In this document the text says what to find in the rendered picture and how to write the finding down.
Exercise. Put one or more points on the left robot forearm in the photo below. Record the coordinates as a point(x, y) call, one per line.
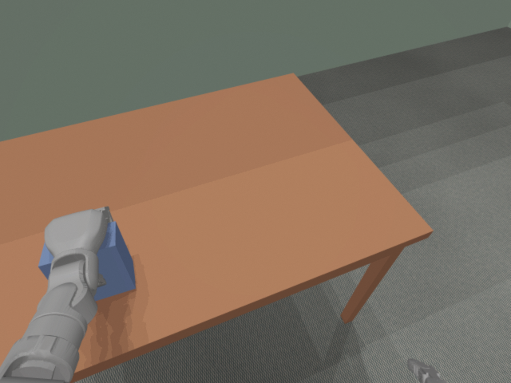
point(49, 347)

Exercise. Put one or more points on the sponge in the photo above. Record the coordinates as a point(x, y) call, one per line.
point(115, 264)

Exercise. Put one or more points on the table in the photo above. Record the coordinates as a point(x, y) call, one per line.
point(227, 201)

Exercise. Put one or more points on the robot right hand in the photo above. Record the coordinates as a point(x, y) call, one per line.
point(424, 373)

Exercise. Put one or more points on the robot left hand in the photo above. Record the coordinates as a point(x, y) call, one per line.
point(79, 230)

